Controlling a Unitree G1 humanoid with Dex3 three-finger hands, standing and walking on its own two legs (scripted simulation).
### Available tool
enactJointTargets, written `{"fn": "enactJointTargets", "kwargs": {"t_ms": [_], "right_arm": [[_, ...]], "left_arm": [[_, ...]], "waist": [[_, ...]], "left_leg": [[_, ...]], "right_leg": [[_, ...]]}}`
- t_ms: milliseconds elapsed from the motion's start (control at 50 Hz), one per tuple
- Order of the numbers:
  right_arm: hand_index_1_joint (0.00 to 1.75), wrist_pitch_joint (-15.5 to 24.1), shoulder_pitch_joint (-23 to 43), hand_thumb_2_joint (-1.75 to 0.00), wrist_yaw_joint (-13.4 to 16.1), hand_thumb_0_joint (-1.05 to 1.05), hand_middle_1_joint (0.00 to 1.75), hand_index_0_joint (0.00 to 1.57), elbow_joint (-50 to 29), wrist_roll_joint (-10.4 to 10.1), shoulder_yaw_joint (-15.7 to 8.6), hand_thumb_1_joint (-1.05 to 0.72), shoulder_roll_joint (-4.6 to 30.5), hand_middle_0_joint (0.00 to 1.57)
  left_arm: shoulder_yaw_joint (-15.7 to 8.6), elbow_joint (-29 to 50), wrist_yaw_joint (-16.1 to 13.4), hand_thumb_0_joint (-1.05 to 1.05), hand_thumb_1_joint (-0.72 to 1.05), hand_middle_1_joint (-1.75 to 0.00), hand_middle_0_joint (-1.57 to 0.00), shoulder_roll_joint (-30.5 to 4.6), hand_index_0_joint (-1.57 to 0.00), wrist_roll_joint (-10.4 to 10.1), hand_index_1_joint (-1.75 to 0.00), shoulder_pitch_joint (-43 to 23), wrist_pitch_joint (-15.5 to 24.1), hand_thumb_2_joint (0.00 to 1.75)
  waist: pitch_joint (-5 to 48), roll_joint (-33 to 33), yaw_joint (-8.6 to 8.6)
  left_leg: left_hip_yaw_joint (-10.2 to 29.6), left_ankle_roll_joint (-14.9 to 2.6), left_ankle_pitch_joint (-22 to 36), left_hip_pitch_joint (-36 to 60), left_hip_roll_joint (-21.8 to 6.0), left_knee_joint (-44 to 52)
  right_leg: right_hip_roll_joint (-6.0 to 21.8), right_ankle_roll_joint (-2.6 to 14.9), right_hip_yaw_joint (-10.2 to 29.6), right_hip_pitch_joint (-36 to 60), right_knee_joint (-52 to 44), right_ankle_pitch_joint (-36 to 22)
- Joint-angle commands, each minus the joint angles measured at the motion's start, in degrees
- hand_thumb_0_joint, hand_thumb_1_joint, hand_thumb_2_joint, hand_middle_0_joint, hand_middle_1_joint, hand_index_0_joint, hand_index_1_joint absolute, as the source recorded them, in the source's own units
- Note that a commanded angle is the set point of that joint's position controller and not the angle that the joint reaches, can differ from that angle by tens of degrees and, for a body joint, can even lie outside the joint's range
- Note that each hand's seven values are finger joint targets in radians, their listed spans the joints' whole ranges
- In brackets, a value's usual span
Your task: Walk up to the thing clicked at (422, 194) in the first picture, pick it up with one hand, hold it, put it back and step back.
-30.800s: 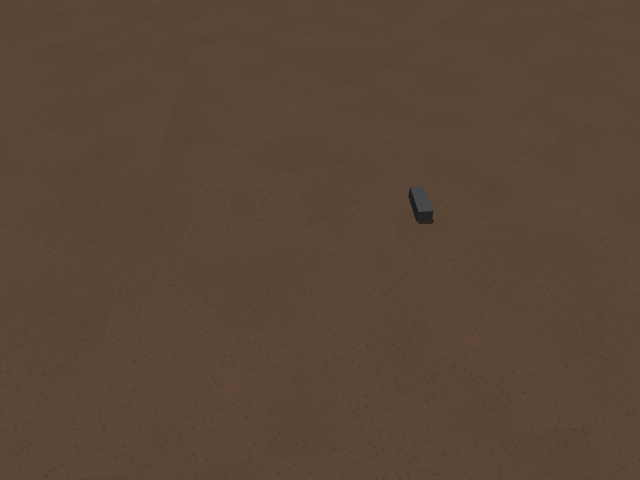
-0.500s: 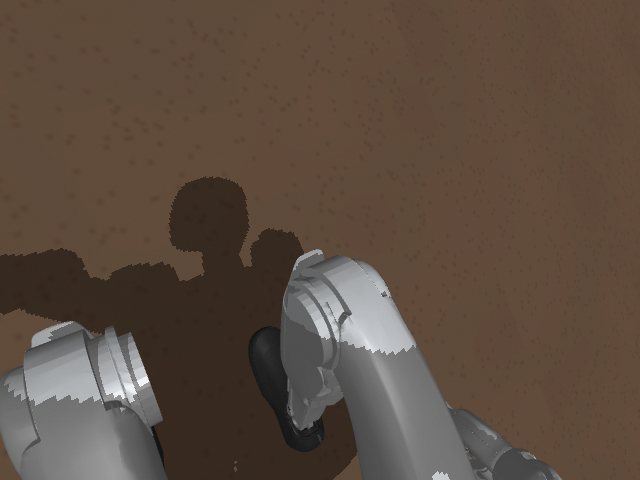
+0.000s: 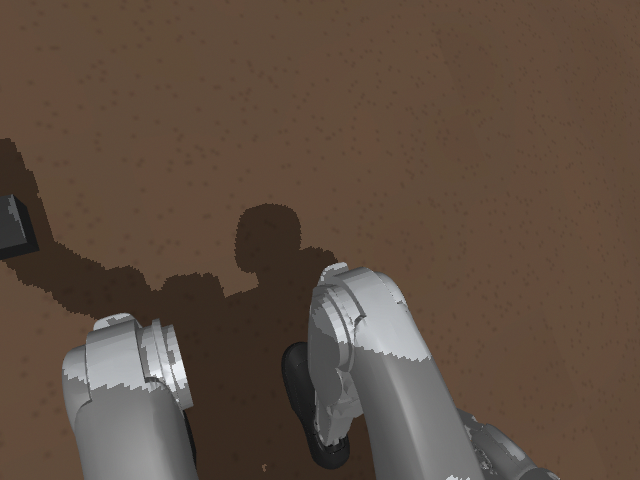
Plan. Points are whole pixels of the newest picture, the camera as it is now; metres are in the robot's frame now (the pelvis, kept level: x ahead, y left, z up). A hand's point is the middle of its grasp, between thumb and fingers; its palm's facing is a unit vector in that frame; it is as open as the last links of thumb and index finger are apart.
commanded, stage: withdraw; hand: left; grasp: from above
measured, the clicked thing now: out of the picture +0.43 +0.38 -0.28
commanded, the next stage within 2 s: home in 0.52 s
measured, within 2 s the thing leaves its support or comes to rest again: neither
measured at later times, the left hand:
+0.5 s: hand out of the picture +0.41 +0.37 -0.11, palm faces -0.48 -0.11 -0.87, open 13.7 cm
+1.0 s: hand out of the picture +0.39 +0.36 -0.05, palm faces -0.31 -0.34 -0.89, open 11.0 cm
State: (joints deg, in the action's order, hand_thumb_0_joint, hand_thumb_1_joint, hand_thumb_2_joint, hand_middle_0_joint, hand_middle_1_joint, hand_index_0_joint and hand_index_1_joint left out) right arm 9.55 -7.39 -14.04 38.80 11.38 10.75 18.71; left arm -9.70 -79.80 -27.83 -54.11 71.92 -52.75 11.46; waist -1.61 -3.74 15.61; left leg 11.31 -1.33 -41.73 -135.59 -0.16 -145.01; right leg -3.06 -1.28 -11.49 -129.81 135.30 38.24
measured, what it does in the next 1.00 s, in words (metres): rises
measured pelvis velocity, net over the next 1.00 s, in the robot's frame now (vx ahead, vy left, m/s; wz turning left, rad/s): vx -0.01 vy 0.00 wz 0.11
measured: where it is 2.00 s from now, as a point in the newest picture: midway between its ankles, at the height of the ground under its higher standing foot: (254, 459)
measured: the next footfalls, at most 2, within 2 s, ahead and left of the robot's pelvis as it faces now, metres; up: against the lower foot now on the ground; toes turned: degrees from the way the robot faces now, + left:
none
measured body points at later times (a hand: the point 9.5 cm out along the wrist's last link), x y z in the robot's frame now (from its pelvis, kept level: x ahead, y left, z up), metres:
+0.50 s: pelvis -0.02 +0.00 +0.04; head +0.21 +0.10 +0.41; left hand +0.43 +0.37 -0.06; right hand +0.08 -0.28 -0.05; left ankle +0.06 +0.12 -0.27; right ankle +0.11 -0.11 -0.27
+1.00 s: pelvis -0.01 +0.00 +0.08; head +0.21 +0.08 +0.47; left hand +0.40 +0.38 +0.00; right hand +0.09 -0.25 -0.04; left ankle +0.06 +0.12 -0.27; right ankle +0.11 -0.11 -0.27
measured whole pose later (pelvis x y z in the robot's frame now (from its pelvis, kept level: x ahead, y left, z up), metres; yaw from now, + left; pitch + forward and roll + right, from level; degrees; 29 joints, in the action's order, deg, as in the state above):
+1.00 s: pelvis -0.01 +0.00 +0.08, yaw +6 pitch +36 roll -9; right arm 0.5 -11.6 -7.9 38.9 2.5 2.3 14.6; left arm -6.7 -54.5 -8.0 -38.6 49.8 -38.8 3.9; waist 7.8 2.9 8.6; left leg 4.7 -2.3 -39.4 -124.9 0.1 -127.7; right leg -2.0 -1.4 -5.3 -121.1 122.3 38.0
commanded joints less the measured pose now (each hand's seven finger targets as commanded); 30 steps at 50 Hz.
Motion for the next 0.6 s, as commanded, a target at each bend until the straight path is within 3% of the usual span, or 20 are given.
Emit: {"fn": "enactJointTargets", "kwargs": {"t_ms": [0, 20, 60, 140, 200, 220, 260, 340, 380, 460, 580], "right_arm": [[0.3, -2.27, -10.84, -0.9, 0.21, 0.0, 0.3, 0.2, 0.09, -3.43, -8.92, -0.9, 15.68, 0.2], [0.3, -2.91, -11.87, -0.9, 0.41, 0.0, 0.3, 0.2, -0.34, -3.86, -9.64, -0.9, 15.81, 0.2], [0.3, -4.31, -12.49, -0.9, 1.14, 0.0, 0.3, 0.2, -0.92, -5.13, -10.66, -0.9, 15.03, 0.2], [0.3, -6.89, -13.53, -0.9, 3.25, 0.0, 0.3, 0.2, -0.95, -6.08, -10.45, -0.9, 13.94, 0.2], [0.3, -7.98, -12.73, -0.9, 5.3, 0.0, 0.3, 0.2, -2.33, -6.33, -9.75, -0.9, 13.24, 0.2], [0.3, -8.16, -12.07, -0.9, 5.84, 0.0, 0.3, 0.2, -2.94, -6.45, -9.4, -0.9, 12.84, 0.2], [0.3, -8.52, -12.0, -0.9, 6.62, 0.0, 0.3, 0.2, -2.36, -6.33, -8.59, -0.9, 12.59, 0.2], [0.3, -8.93, -11.2, -0.9, 7.37, 0.0, 0.3, 0.2, -2.24, -5.89, -7.02, -0.9, 12.02, 0.2], [0.3, -9.05, -10.98, -0.9, 7.63, 0.0, 0.3, 0.2, -2.1, -5.46, -6.6, -0.9, 12.7, 0.2], [0.3, -8.92, -10.85, -0.9, 7.58, 0.0, 0.3, 0.2, -1.38, -4.22, -6.0, -0.9, 12.96, 0.2], [0.3, -7.88, -11.8, -0.9, 7.6, 0.0, 0.3, 0.2, -0.52, -2.7, -6.66, -0.9, 14.02, 0.2]], "left_arm": [[2.1, 14.52, 5.08, 0.0, -0.52, -0.99, -0.07, -10.78, -0.07, -4.4, -1.0, -13.56, -2.98, 1.0], [2.96, 15.77, 7.0, 0.0, -0.53, -0.99, -0.08, -8.75, -0.07, -5.28, -1.0, -13.8, -3.24, 1.0], [3.85, 18.33, 10.42, 0.0, -0.52, -0.99, -0.08, -7.93, -0.07, -6.37, -1.0, -15.0, -3.66, 1.0], [6.86, 16.03, 15.85, 0.0, -0.5, -0.98, -0.1, -4.5, -0.09, -8.13, -0.99, -15.83, -2.95, 0.99], [7.05, 13.08, 18.23, 0.0, -0.47, -0.97, -0.12, -4.88, -0.12, -7.73, -0.98, -14.87, -1.23, 0.97], [6.33, 13.91, 18.49, 0.0, -0.46, -0.96, -0.13, -6.27, -0.13, -7.52, -0.97, -15.78, -0.4, 0.96], [6.0, 12.03, 18.22, 0.0, -0.46, -0.96, -0.12, -7.21, -0.12, -6.84, -0.97, -15.33, 1.05, 0.97], [5.61, 9.91, 15.91, 0.0, -0.45, -0.95, -0.14, -8.29, -0.14, -4.88, -0.95, -16.96, 4.35, 0.95], [4.38, 8.44, 14.05, 0.0, -0.46, -0.96, -0.13, -10.29, -0.13, -3.38, -0.96, -17.72, 5.56, 0.96], [4.52, 6.34, 10.11, 0.0, -0.45, -0.96, -0.13, -9.63, -0.13, -1.28, -0.96, -19.93, 7.58, 0.95], [-0.11, 8.78, 3.63, 0.0, -0.44, -0.94, -0.14, -15.88, -0.15, 1.59, -0.94, -25.18, 8.28, 0.93]], "waist": [[43.05, 30.92, -2.49], [42.74, 27.89, -1.36], [44.01, 23.66, -1.32], [36.7, 15.3, 0.59], [33.52, 12.23, 0.15], [34.54, 12.36, -0.7], [34.5, 13.48, -1.66], [36.51, 17.15, -1.98], [36.12, 18.48, -1.93], [36.89, 20.16, -0.98], [43.21, 26.37, -1.59]], "left_leg": [[-4.73, 0.81, 15.74, 35.12, -0.92, 21.68], [-4.77, 0.46, 15.17, 34.47, -0.69, 22.13], [-5.29, -0.12, 14.51, 34.11, -0.44, 23.13], [-6.11, -0.99, 10.16, 27.55, 0.46, 23.76], [-6.62, -1.16, 8.08, 26.15, 0.74, 24.63], [-6.83, -1.11, 8.06, 26.54, 0.72, 24.87], [-6.92, -0.8, 8.49, 27.66, 0.83, 25.23], [-6.89, -0.61, 9.7, 29.67, 0.68, 25.38], [-6.43, -0.45, 9.06, 29.98, 0.75, 25.12], [-6.32, -0.21, 8.38, 30.93, 0.65, 23.96], [-6.08, 0.31, 9.96, 35.5, 0.45, 22.48]], "right_leg": [[-1.59, 3.65, 0.01, 18.95, -13.99, -14.82], [-1.48, 3.62, 0.19, 20.04, -15.29, -14.82], [-1.46, 3.5, 1.32, 22.87, -17.17, -14.79], [-1.13, 3.73, 2.42, 23.71, -21.13, -10.16], [-0.79, 3.78, 3.14, 24.2, -22.74, -7.4], [-0.88, 3.8, 3.43, 24.65, -22.45, -6.94], [-0.68, 3.99, 3.36, 23.6, -22.13, -7.0], [-0.82, 3.79, 3.09, 22.53, -19.87, -8.87], [-0.71, 3.91, 2.53, 20.7, -18.99, -8.15], [-0.92, 3.91, 1.91, 19.12, -17.47, -7.06], [-0.7, 3.99, 1.13, 17.18, -14.67, -8.42]]}}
